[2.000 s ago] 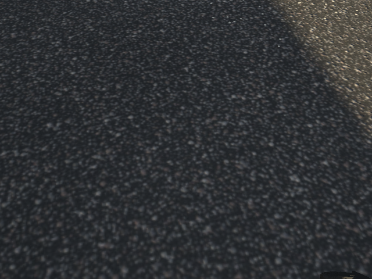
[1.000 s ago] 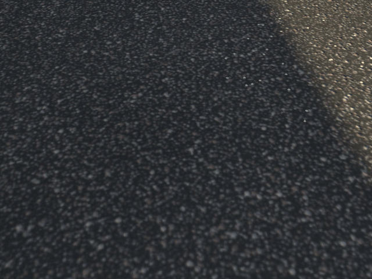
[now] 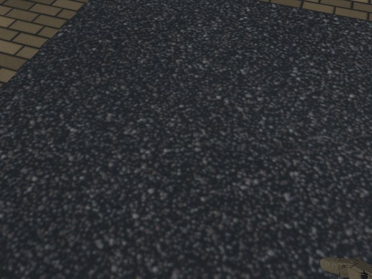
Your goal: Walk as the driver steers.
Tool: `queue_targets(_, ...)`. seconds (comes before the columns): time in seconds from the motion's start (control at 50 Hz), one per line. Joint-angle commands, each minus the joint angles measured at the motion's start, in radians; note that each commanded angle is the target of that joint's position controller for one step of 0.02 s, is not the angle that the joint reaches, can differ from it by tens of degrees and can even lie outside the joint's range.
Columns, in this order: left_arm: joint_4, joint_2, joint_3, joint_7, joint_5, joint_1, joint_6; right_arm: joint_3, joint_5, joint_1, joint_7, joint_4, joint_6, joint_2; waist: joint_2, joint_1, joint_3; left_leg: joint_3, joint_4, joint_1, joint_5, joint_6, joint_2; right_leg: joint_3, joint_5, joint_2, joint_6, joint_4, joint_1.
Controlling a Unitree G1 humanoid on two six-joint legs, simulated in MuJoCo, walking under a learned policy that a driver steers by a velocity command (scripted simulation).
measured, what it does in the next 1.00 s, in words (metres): walks ahead: left foot, then right foot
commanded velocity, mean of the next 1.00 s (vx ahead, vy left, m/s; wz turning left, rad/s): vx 0.48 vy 0.00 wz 0.03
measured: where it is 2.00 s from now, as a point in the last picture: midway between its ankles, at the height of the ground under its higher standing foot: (217, 217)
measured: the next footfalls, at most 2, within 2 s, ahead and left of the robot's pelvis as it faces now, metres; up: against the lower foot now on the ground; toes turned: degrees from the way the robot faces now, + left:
left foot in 0.06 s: +0.20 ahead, +0.13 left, +0.00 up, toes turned +2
right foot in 0.58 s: +0.50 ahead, -0.11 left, +0.00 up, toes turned -2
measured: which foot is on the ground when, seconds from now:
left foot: up 0.00-0.04, down 0.06-0.58, up 0.60-1.00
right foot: down 0.00-0.08, up 0.10-0.56, down 0.58-1.00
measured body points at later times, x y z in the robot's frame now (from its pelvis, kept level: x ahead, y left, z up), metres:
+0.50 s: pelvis +0.27 +0.02 +0.00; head +0.30 +0.02 +0.45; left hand +0.48 +0.26 -0.09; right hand +0.28 -0.26 -0.12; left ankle +0.16 +0.13 -0.74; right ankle +0.46 -0.12 -0.70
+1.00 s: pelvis +0.54 -0.01 +0.01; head +0.57 -0.01 +0.45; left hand +0.56 +0.26 -0.13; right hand +0.74 -0.26 -0.09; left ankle +0.73 +0.14 -0.70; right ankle +0.46 -0.11 -0.74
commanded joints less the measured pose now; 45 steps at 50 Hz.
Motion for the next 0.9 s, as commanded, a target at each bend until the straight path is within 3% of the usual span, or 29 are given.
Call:
queue_targets(0.02,-0.036,0.199,0.041,0.009,-0.011,-0.040,0.005,-0.036,-0.003,-0.003,0.004,-0.074,-0.019,-0.108,-0.130,-0.100,-0.004,0.047,-0.074,0.133,-0.041,0.044,-0.046,0.119,0.611,-0.271,-0.154,0.051,-0.014)
queue_targets(0.04,-0.033,0.191,0.036,0.012,-0.012,-0.046,0.009,-0.057,-0.009,0.120,-0.001,-0.034,-0.017,-0.142,-0.117,-0.167,-0.080,0.072,-0.107,0.321,-0.015,0.070,-0.076,0.076,0.741,-0.233,-0.130,0.197,-0.047)
queue_targets(0.06,-0.042,0.157,0.020,0.015,0.002,-0.045,0.007,-0.083,-0.011,0.281,-0.012,0.011,-0.013,-0.197,-0.087,-0.236,-0.188,0.015,-0.081,0.580,0.005,0.105,-0.026,0.036,0.659,-0.185,-0.092,0.412,-0.182)
queue_targets(0.08,-0.082,0.058,-0.015,0.010,0.028,0.020,-0.008,-0.104,-0.031,0.395,-0.024,0.024,-0.005,-0.304,0.136,-0.231,-0.334,-0.409,-0.106,0.949,-0.092,0.241,0.241,-0.001,0.234,-0.051,-0.021,0.808,-0.563)
queue_targets(0.1,-0.068,0.067,-0.018,0.006,0.021,0.027,-0.029,-0.090,-0.014,0.407,-0.021,0.029,-0.005,-0.265,0.209,-0.227,-0.423,-0.711,-0.254,0.985,-0.183,0.312,0.332,0.143,-0.270,0.014,-0.015,0.993,-0.712)
queue_targets(0.12,-0.088,0.147,0.007,-0.002,-0.010,-0.038,-0.040,-0.068,-0.012,0.344,-0.016,0.026,-0.009,-0.209,0.140,-0.221,-0.278,-0.596,-0.272,0.877,-0.236,0.271,0.298,0.179,-0.236,-0.049,-0.028,1.062,-0.809)
queue_targets(0.14,-0.104,0.146,0.006,-0.003,-0.018,-0.102,-0.044,-0.058,-0.011,0.281,-0.015,0.020,-0.013,-0.175,0.099,-0.198,-0.169,-0.452,-0.289,0.740,-0.198,0.238,0.250,0.154,-0.150,-0.094,-0.040,1.032,-0.816)
queue_targets(0.16,-0.104,0.133,0.007,0.001,-0.004,-0.128,-0.041,-0.049,-0.016,0.222,-0.010,0.019,-0.017,-0.148,0.051,-0.166,-0.098,-0.359,-0.324,0.610,-0.133,0.219,0.205,0.142,-0.076,-0.124,-0.037,0.968,-0.784)
queue_targets(0.18,-0.097,0.128,0.012,0.004,0.009,-0.118,-0.031,-0.041,-0.022,0.182,-0.007,0.016,-0.024,-0.120,0.062,-0.132,-0.068,-0.297,-0.357,0.516,-0.062,0.204,0.173,0.153,-0.021,-0.151,-0.033,0.914,-0.722)
queue_targets(0.22,-0.082,0.086,0.006,0.004,0.012,-0.082,-0.007,-0.044,-0.023,0.158,-0.006,0.024,-0.037,-0.118,0.064,-0.094,-0.057,-0.237,-0.415,0.422,0.011,0.215,0.155,0.150,0.038,-0.158,-0.016,0.875,-0.647)
queue_targets(0.26,-0.094,0.073,0.004,0.009,0.019,-0.116,0.006,-0.049,-0.021,0.170,-0.009,0.045,-0.049,-0.135,0.043,-0.086,-0.031,-0.182,-0.447,0.402,0.071,0.227,0.150,0.150,0.109,-0.159,0.002,0.804,-0.677)
queue_targets(0.32,-0.125,0.061,-0.002,0.006,0.027,-0.219,0.004,-0.053,-0.019,0.210,-0.022,0.078,-0.049,-0.150,0.020,-0.111,0.002,-0.114,-0.465,0.420,0.097,0.209,0.130,0.148,0.277,-0.151,0.016,0.617,-0.717)
queue_targets(0.38,-0.151,0.041,-0.014,-0.008,0.021,-0.325,-0.007,-0.057,-0.012,0.255,-0.032,0.109,-0.043,-0.171,0.019,-0.149,0.028,-0.059,-0.474,0.422,0.068,0.182,0.111,0.119,0.412,-0.116,0.011,0.434,-0.669)
queue_targets(0.48,-0.199,0.058,-0.017,-0.032,0.012,-0.436,-0.016,-0.065,0.001,0.331,-0.038,0.173,-0.025,-0.189,0.018,-0.177,0.056,-0.069,-0.417,0.573,0.080,0.165,0.174,0.126,0.368,-0.090,-0.026,0.302,-0.685)
queue_targets(0.54,-0.194,0.092,-0.005,-0.039,0.014,-0.381,-0.022,-0.071,0.003,0.320,-0.045,0.190,-0.008,-0.204,0.044,-0.133,0.015,-0.071,-0.317,0.648,0.283,0.136,0.191,0.095,0.251,-0.055,-0.067,0.267,-0.585)
queue_targets(0.56,-0.168,0.116,0.010,-0.035,0.016,-0.289,-0.024,-0.070,0.002,0.302,-0.047,0.189,-0.001,-0.206,0.047,-0.079,-0.042,-0.042,-0.205,0.642,0.449,0.116,0.161,0.060,0.243,-0.020,-0.089,0.245,-0.449)
queue_targets(0.58,-0.119,0.166,0.035,-0.026,0.019,-0.130,-0.023,-0.058,-0.005,0.308,-0.050,0.186,0.004,-0.179,0.027,-0.014,-0.151,0.000,-0.006,0.565,0.473,0.085,0.105,0.067,0.268,-0.026,-0.122,0.260,-0.210)
queue_targets(0.6,-0.098,0.262,0.059,-0.018,0.038,0.012,-0.021,-0.029,-0.020,0.390,-0.047,0.156,-0.006,-0.100,-0.134,-0.011,-0.321,0.050,0.362,0.239,0.173,0.024,0.005,0.395,0.243,-0.265,-0.243,0.288,0.185)
queue_targets(0.62,-0.077,0.256,0.057,-0.023,0.020,0.063,-0.015,-0.009,-0.019,0.442,-0.041,0.170,-0.027,-0.037,-0.313,-0.021,-0.415,-0.033,0.601,-0.032,-0.505,-0.014,-0.139,0.781,0.032,-0.387,-0.339,0.131,0.364)
queue_targets(0.64,-0.083,0.179,0.033,-0.022,0.008,0.032,-0.016,-0.034,0.007,0.349,-0.034,0.159,-0.044,-0.141,-0.228,0.005,-0.317,-0.116,0.701,-0.148,-0.509,0.003,-0.084,0.753,-0.094,-0.361,-0.296,0.078,0.306)
queue_targets(0.66,-0.098,0.154,0.024,-0.018,0.011,-0.047,-0.016,-0.040,0.023,0.266,-0.032,0.132,-0.055,-0.166,-0.181,-0.012,-0.188,-0.083,0.690,-0.192,-0.415,0.017,-0.031,0.624,-0.065,-0.335,-0.259,0.054,0.170)
queue_targets(0.68,-0.110,0.132,0.018,-0.016,0.020,-0.113,-0.015,-0.040,0.014,0.219,-0.037,0.125,-0.058,-0.162,-0.116,-0.037,-0.114,-0.059,0.642,-0.164,-0.326,0.017,0.013,0.528,0.017,-0.302,-0.244,0.027,0.033)
queue_targets(0.7,-0.117,0.103,0.009,-0.017,0.031,-0.155,-0.018,-0.045,0.003,0.210,-0.040,0.126,-0.052,-0.153,-0.109,-0.068,-0.066,-0.058,0.586,-0.114,-0.267,0.014,0.045,0.456,0.104,-0.269,-0.235,-0.004,-0.078)
queue_targets(0.72,-0.118,0.087,0.004,-0.018,0.041,-0.174,-0.021,-0.045,-0.001,0.233,-0.040,0.132,-0.042,-0.136,-0.130,-0.097,-0.064,-0.064,0.561,-0.052,-0.232,0.010,0.063,0.414,0.154,-0.249,-0.233,-0.031,-0.141)
queue_targets(0.78,-0.100,0.105,0.009,-0.014,0.031,-0.168,-0.034,-0.039,-0.008,0.235,-0.043,0.136,-0.017,-0.093,-0.118,-0.122,-0.037,-0.049,0.472,-0.035,-0.174,-0.018,0.078,0.318,0.257,-0.233,-0.254,-0.097,-0.214)
queue_targets(0.84,-0.077,0.130,0.017,0.000,0.028,-0.131,-0.030,-0.036,-0.016,0.138,-0.043,0.109,-0.017,-0.086,-0.091,-0.102,-0.004,-0.042,0.304,-0.096,-0.016,-0.042,0.082,0.245,0.329,-0.217,-0.246,-0.122,-0.193)
queue_targets(0.9,-0.059,0.133,0.013,0.013,0.028,-0.111,-0.018,-0.022,-0.021,0.048,-0.032,0.093,-0.031,-0.051,-0.091,-0.079,0.013,0.012,0.079,0.010,0.139,-0.046,0.028,0.119,0.579,-0.154,-0.200,-0.083,-0.224)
